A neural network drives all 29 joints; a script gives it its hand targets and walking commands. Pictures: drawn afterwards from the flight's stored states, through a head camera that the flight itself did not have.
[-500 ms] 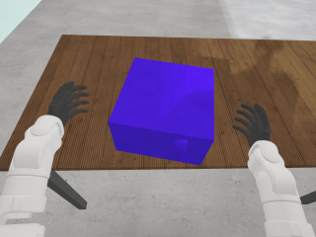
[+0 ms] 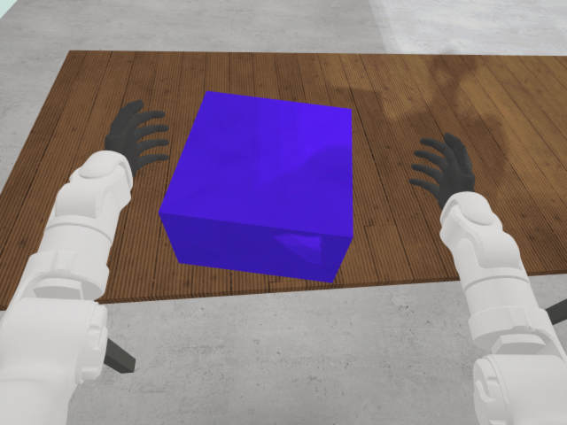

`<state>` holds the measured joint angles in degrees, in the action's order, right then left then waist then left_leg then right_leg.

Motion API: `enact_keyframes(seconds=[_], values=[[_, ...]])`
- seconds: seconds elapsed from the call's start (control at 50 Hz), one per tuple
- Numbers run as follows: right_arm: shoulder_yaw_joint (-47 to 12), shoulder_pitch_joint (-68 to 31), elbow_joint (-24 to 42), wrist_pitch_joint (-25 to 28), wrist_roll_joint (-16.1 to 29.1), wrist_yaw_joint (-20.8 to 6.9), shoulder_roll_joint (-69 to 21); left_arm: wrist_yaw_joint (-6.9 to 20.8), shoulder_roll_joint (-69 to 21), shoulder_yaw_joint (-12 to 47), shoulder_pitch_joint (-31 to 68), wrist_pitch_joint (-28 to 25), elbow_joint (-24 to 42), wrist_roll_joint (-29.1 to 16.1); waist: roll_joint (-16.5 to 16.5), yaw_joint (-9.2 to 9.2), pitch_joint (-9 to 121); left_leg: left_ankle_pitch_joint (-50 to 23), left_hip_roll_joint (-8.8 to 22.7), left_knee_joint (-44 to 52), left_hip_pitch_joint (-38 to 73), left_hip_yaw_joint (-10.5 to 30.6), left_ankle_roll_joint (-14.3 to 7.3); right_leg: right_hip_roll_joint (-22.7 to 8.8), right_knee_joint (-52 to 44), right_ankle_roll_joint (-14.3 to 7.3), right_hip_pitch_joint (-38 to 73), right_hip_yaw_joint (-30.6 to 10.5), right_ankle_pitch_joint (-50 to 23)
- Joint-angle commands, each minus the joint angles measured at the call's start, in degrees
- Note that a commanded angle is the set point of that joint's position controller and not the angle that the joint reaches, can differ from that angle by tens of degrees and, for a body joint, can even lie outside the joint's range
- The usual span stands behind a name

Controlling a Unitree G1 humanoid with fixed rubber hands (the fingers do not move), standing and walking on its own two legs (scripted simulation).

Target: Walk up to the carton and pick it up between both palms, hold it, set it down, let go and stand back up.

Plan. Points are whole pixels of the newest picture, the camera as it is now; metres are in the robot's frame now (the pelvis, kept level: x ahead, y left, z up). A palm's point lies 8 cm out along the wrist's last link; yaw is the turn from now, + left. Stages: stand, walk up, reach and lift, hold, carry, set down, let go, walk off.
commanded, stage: reach and lift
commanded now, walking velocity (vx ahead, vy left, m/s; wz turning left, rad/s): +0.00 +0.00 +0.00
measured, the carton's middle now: (267, 183) +0.48 +0.00 +0.00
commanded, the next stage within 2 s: none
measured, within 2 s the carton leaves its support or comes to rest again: neither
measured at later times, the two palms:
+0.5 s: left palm (109, 133) +0.47 +0.22 +0.13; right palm (430, 170) +0.41 -0.23 +0.11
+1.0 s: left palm (148, 194) +0.46 +0.19 +0.01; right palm (391, 218) +0.41 -0.21 -0.01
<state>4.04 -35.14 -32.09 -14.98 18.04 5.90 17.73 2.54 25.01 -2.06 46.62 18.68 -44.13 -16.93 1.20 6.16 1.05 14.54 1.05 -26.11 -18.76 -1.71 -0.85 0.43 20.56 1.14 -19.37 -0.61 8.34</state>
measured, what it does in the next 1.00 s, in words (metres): stands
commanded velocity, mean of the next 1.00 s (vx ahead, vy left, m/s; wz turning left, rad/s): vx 0.00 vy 0.00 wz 0.00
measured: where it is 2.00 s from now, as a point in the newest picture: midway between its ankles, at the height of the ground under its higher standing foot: outside the picture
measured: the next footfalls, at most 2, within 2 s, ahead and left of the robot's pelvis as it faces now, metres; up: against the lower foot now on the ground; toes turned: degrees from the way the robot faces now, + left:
none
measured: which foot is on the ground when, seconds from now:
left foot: down 0.00-1.00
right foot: down 0.00-1.00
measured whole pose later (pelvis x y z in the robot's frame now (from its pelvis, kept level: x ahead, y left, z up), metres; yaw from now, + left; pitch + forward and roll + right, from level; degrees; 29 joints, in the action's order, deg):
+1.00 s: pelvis -0.02 -0.02 -0.04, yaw +3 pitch +29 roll -1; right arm 4.2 -47.5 -60.3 8.3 11.5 9.6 8.3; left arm 2.4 22.7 10.2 60.9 -15.7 -83.0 -24.5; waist -2.3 7.2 16.1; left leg 17.1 0.4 -42.9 -55.0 2.0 0.3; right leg -0.4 39.1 0.1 -55.2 2.9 13.1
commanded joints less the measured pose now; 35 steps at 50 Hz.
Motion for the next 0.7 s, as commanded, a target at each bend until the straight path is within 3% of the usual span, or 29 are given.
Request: enact_keyframes(seconds=[0.0,0.02,0.04,0.08,0.12,0.14,0.16,0.18,0.22,0.24,0.28,0.3,0.34,0.36,0.38,0.4,0.44,0.46,0.48,0.5,0.52,0.54,0.56,0.58,0.6,0.62,0.64,0.66,0.68], values=[[2.0,-32.5,2.2,5.9,-1.6,2.0,4.4,-0.3,16.7,-0.1,40.3,-13.0,1.6,-0.4,-7.6,0.80,43.1,-15.4,-2.6,1.7,3.9,0.6,1.8,-0.9,5.1,-1.3,22.9,0.4,-25.2],[3.0,-37.2,5.5,6.6,-0.7,1.9,4.4,-0.6,15.9,2.2,43.4,-14.2,3.6,-2.8,-9.3,0.40,48.7,-17.7,-2.3,0.6,4.1,0.8,2.2,-0.8,5.9,-1.9,21.2,0.5,-26.7],[3.8,-38.5,4.4,6.9,-1.4,2.2,5.1,-0.7,16.7,3.2,45.5,-15.0,1.1,-3.4,-8.8,1.95,50.4,-16.8,-2.2,0.0,4.0,0.2,2.5,-0.7,5.7,-1.9,21.3,1.4,-26.2],[5.0,-38.0,-0.5,8.3,-2.8,3.2,6.7,-0.9,17.2,3.5,47.2,-16.1,0.7,-2.0,-12.4,3.16,51.1,-22.4,-2.6,-2.0,7.8,0.8,3.5,-0.4,6.5,-1.6,18.6,1.8,-29.9],[3.1,-39.6,2.2,9.6,-2.6,4.4,5.2,0.5,16.0,5.4,43.8,-17.5,-5.5,-4.6,-8.0,2.45,51.2,-22.5,-3.0,-2.6,4.3,0.4,2.9,-1.1,6.7,-1.1,21.5,0.9,-35.5],[4.0,-41.2,0.3,9.8,-2.7,4.8,6.4,0.4,16.4,5.9,45.8,-17.5,-8.0,-4.4,-9.1,3.54,51.9,-23.7,-3.2,-2.8,3.5,0.6,3.6,-0.6,7.4,-0.8,22.0,1.6,-36.7],[4.3,-39.8,2.5,10.6,-3.8,5.2,6.9,0.6,17.2,3.7,45.6,-17.8,-4.1,-4.0,-7.4,3.61,54.9,-26.9,-3.0,-3.4,5.2,1.1,3.5,0.0,8.1,-0.6,23.4,2.0,-40.8],[4.5,-39.9,0.6,11.2,-3.3,5.4,6.9,0.1,17.6,3.3,46.0,-17.8,-4.0,-2.7,-10.3,3.94,56.3,-28.1,-3.1,-4.1,6.5,1.1,4.2,-0.2,8.5,-0.5,22.5,1.7,-41.3],[5.0,-45.1,-4.7,10.3,-4.5,6.1,7.4,0.7,17.9,4.0,49.5,-16.9,-12.3,-3.2,-7.5,4.38,49.8,-24.0,-3.0,-3.8,2.4,1.8,3.6,-0.5,8.0,-0.4,22.3,1.5,-38.1],[6.1,-42.5,-10.9,10.2,-4.7,5.8,7.8,0.4,16.3,4.9,47.6,-16.7,-12.9,-2.7,-9.8,5.47,47.4,-25.5,-2.4,-3.4,5.1,2.1,4.6,0.2,7.7,-0.5,19.3,2.6,-35.2],[4.1,-43.5,-9.0,10.7,-3.7,6.2,6.9,0.7,15.6,5.3,47.1,-16.6,-15.0,-3.1,-7.8,4.95,45.5,-25.5,-2.6,-3.4,5.5,2.0,4.6,-0.1,6.8,-0.4,19.2,2.3,-36.4],[5.3,-44.3,-7.7,10.9,-2.3,6.3,7.9,0.8,14.6,7.0,48.4,-16.8,-13.0,-4.0,-10.1,5.88,47.2,-26.0,-2.4,-3.1,7.2,1.9,5.4,0.6,5.7,-0.9,15.4,3.3,-32.9],[5.5,-43.1,-13.5,12.3,-3.4,6.1,7.1,0.9,12.1,8.9,45.5,-18.3,-18.2,-4.5,-9.1,6.06,44.1,-25.1,-2.1,-3.8,7.1,2.3,5.6,1.2,6.0,-0.9,12.5,4.1,-27.6],[3.2,-43.1,-17.8,11.3,-2.8,5.6,4.5,1.8,11.8,9.7,47.2,-18.4,-23.8,-4.1,-10.4,5.60,41.2,-23.5,-2.5,-3.3,6.0,1.8,5.2,0.7,5.3,-1.4,12.0,3.4,-25.4],[3.7,-44.3,-19.6,12.2,-3.5,5.0,4.8,1.8,9.1,11.1,46.2,-19.3,-26.2,-4.4,-8.9,5.99,39.9,-24.1,-1.6,-3.4,8.4,3.2,5.6,1.4,5.5,-1.9,7.0,4.7,-22.9],[1.3,-44.0,-20.1,12.8,-2.3,4.4,4.6,2.3,9.2,10.5,45.3,-20.1,-28.4,-4.8,-7.5,4.76,38.9,-25.2,-1.8,-4.1,8.2,3.1,4.8,0.8,5.3,-2.0,7.1,4.0,-23.3],[1.3,-39.6,-22.9,15.3,-1.8,3.8,4.2,1.9,8.3,11.2,43.3,-23.2,-26.1,-3.8,-11.5,4.21,39.0,-29.2,-1.6,-4.1,13.1,2.6,6.3,1.6,5.2,-2.1,2.8,5.1,-20.5],[0.5,-42.3,-23.8,15.8,-1.5,3.3,4.3,1.8,7.5,11.6,45.0,-23.9,-30.2,-3.4,-10.2,2.36,38.4,-28.5,-1.2,-4.7,11.1,3.3,6.2,1.5,5.6,-2.4,0.1,5.1,-17.4],[-0.2,-40.3,-22.9,17.6,0.4,3.3,4.4,2.0,7.3,12.7,43.4,-25.5,-25.8,-4.9,-12.6,3.48,41.4,-32.6,-0.9,-5.7,14.6,3.5,7.1,1.6,6.3,-2.4,-1.7,5.7,-19.3],[0.5,-43.9,-23.1,18.8,0.3,2.8,5.5,1.4,8.5,11.5,46.8,-27.2,-25.6,-3.8,-15.0,2.76,43.6,-33.9,-1.0,-6.7,14.6,3.0,7.9,1.6,5.9,-2.6,-3.0,5.6,-18.1],[-0.5,-42.9,-27.7,19.2,0.0,2.4,4.2,1.7,7.2,12.0,46.0,-27.8,-31.3,-3.7,-13.9,2.48,40.6,-32.6,-0.6,-7.7,14.0,3.9,7.7,1.6,6.6,-2.7,-5.6,5.7,-14.6],[-2.0,-43.2,-23.4,20.8,0.6,2.3,2.5,1.3,8.4,11.0,45.4,-29.8,-30.2,-4.0,-11.9,0.50,43.2,-32.6,-1.3,-8.3,10.4,2.8,6.7,1.5,7.4,-1.9,-3.9,5.2,-17.2],[-0.8,-41.9,-23.6,22.2,-0.3,2.0,4.3,1.1,9.1,10.6,44.6,-31.2,-29.6,-4.3,-13.3,1.43,45.2,-36.1,-1.0,-9.1,12.6,3.2,7.2,1.7,8.1,-2.0,-6.0,5.4,-18.0],[-2.6,-45.4,-24.1,22.4,1.1,1.1,4.7,0.5,8.8,11.1,46.1,-32.1,-30.6,-5.2,-12.0,0.15,46.1,-35.7,-0.5,-9.7,10.6,3.7,7.2,2.1,9.1,-2.2,-6.8,6.1,-16.5],[-0.3,-44.2,-23.4,23.4,-0.1,1.3,4.6,0.4,9.8,11.1,47.2,-33.4,-27.7,-5.9,-10.7,1.87,48.7,-31.6,-0.8,-9.8,9.9,3.6,6.2,1.8,8.7,-1.6,-6.9,5.8,-15.4],[-0.6,-44.5,-21.6,24.5,0.0,0.7,4.7,0.0,8.7,12.7,47.4,-34.6,-28.0,-6.7,-13.2,1.20,49.9,-34.3,-0.3,-10.6,10.2,4.1,7.1,1.6,10.7,-1.7,-9.0,6.4,-13.8],[0.6,-44.6,-22.8,25.0,-0.2,0.7,5.9,-0.3,9.6,14.0,48.9,-35.7,-27.7,-8.0,-13.7,2.25,50.3,-33.1,-0.5,-11.4,9.2,4.3,7.4,1.5,11.0,-2.1,-11.5,6.4,-12.9],[-1.5,-46.1,-20.1,25.9,-0.3,0.3,4.7,-0.7,10.7,12.4,49.7,-36.3,-28.0,-7.3,-10.5,0.08,53.7,-33.3,-0.3,-12.1,4.0,4.1,7.1,1.4,11.5,-2.3,-8.6,6.1,-15.4],[-0.5,-47.8,-18.5,26.3,-1.0,0.6,5.4,-0.9,12.9,10.4,51.0,-37.8,-28.2,-8.1,-9.6,0.16,56.8,-30.1,-1.0,-13.0,1.2,3.4,6.0,1.1,13.0,-1.4,-6.5,4.9,-16.1]])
